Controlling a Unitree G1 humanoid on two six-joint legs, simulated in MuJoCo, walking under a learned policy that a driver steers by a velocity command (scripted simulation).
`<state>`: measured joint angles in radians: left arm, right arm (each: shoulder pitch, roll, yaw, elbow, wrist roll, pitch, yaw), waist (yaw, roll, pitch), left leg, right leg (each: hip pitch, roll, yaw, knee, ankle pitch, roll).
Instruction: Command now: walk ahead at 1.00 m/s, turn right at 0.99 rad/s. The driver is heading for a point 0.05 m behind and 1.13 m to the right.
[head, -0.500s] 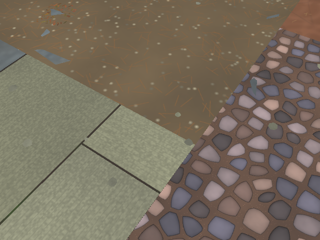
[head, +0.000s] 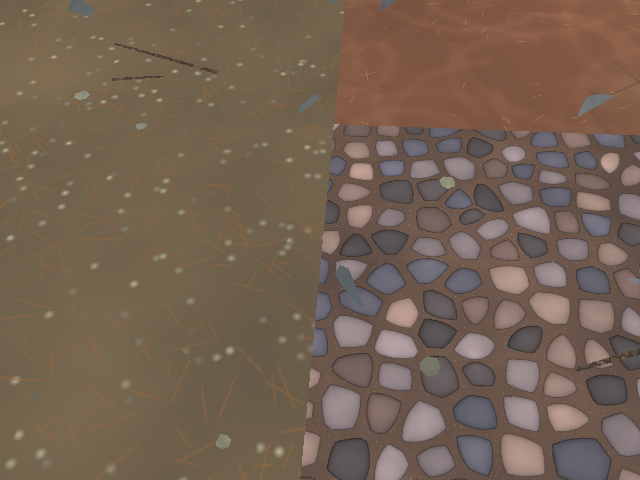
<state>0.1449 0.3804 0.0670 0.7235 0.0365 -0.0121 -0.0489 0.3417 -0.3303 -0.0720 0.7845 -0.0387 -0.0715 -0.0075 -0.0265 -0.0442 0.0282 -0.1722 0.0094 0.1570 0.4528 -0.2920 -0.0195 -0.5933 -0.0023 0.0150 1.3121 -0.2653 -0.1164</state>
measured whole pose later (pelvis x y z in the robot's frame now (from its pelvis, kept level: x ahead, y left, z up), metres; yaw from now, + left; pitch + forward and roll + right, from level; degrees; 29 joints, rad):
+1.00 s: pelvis +0.86 -0.29 -0.02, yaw -56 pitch +2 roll +3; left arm -0.09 0.32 0.02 0.56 0.03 0.00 -0.10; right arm 0.53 -0.31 -0.06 0.89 -0.03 -0.08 0.00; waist -0.08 -0.02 0.04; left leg 0.21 0.02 0.30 0.22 -0.42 -0.09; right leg -0.80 -0.04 -0.10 0.90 -0.07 -0.15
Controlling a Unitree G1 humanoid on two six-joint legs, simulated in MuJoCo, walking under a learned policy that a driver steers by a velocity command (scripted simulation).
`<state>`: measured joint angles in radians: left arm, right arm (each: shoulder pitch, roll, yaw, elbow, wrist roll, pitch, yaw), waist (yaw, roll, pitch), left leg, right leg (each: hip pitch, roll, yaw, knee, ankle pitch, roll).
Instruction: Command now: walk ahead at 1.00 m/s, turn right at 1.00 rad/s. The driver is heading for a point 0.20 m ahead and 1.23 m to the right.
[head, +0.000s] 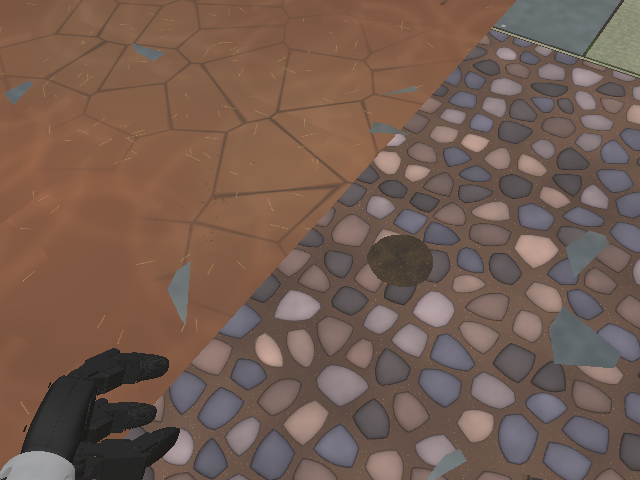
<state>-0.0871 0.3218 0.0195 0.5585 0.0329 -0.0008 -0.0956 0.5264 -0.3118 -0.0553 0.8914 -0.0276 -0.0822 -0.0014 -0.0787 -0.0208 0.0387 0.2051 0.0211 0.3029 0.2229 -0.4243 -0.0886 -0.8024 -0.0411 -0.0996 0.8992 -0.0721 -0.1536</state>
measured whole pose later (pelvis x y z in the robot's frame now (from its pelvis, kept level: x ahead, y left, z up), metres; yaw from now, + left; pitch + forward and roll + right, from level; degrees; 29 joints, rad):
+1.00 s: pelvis +0.94 -0.25 -0.02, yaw -35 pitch +2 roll +0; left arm 0.05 0.27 0.01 0.71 0.02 -0.06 -0.04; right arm 0.46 -0.27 -0.03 0.89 -0.03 -0.06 -0.01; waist -0.02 0.01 0.04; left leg 0.08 0.06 0.15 0.88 -0.35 -0.02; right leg -0.57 0.13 -0.09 0.67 -0.13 -0.20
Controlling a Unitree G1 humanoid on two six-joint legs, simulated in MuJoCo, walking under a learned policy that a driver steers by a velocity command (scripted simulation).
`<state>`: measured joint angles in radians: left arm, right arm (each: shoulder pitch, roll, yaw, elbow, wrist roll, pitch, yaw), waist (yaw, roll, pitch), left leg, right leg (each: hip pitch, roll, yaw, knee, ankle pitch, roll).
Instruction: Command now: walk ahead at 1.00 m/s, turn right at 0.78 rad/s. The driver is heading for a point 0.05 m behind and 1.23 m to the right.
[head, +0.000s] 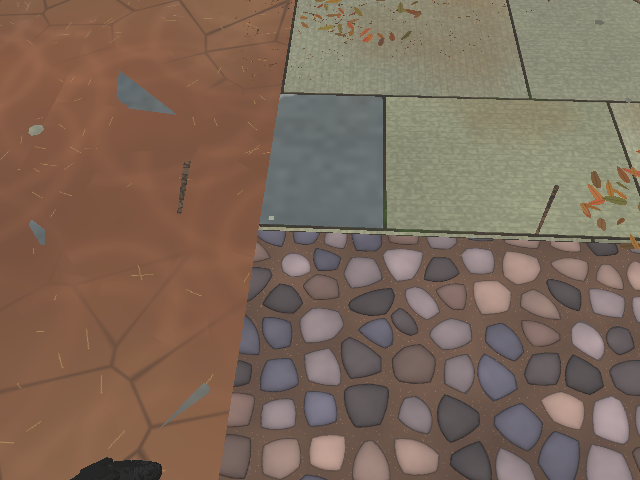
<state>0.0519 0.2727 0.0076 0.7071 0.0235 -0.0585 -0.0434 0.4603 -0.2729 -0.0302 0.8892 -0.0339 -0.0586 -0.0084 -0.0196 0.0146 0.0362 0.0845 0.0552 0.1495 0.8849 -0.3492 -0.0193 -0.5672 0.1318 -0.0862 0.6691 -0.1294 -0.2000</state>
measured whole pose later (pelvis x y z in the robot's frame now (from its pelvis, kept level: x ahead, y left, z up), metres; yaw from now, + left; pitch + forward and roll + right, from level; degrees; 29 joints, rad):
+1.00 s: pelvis +0.40 -0.05 +0.04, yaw -55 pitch +2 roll +1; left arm 0.20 0.31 0.08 0.64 0.02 0.06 -0.01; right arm 0.17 -0.32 -0.05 0.63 -0.02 0.07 -0.01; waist 0.02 0.04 0.07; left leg -0.53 0.04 -0.03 0.96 -0.41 -0.07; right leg -0.34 0.13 0.16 0.50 -0.18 -0.07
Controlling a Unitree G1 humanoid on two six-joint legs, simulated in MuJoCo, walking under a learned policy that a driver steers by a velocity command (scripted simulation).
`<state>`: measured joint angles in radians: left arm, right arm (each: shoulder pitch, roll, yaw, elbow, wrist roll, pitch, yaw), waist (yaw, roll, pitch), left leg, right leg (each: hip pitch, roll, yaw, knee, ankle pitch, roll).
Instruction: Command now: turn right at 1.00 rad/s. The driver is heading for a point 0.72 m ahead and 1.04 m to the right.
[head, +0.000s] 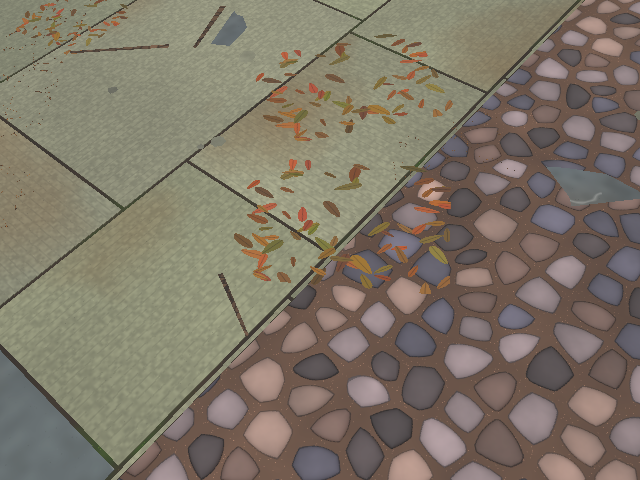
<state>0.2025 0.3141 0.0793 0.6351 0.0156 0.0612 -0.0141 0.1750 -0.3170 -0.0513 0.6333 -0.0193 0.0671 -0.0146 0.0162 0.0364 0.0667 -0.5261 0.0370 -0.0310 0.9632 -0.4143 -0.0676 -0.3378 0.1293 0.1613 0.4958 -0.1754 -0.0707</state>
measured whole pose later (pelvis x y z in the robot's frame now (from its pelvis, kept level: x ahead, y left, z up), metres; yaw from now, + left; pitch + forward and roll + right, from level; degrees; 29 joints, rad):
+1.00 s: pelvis +0.14 -0.15 -0.01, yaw -58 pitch +3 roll +1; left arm 0.48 0.32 0.06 0.81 0.01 -0.02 0.00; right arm 0.02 -0.31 -0.03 0.61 -0.02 0.00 0.03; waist 0.10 0.02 0.05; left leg -0.62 0.00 -0.03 0.61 -0.13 -0.04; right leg 0.08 0.11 0.30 0.37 -0.45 -0.11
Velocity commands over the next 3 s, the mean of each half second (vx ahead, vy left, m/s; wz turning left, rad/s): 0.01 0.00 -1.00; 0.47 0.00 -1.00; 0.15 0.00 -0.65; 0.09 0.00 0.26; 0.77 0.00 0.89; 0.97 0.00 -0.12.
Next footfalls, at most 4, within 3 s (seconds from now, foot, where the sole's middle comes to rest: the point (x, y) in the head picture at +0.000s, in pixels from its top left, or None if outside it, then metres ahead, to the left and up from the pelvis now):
0.18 left None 0.09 0.12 -0.77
0.62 right None -0.02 -0.08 -0.77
1.04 left None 0.36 -0.27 -0.77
1.42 right None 0.15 -0.42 -0.77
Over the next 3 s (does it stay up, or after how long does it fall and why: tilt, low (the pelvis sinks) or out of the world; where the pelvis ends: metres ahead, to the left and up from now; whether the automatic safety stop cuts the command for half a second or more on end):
stays up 0.76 -0.76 -0.03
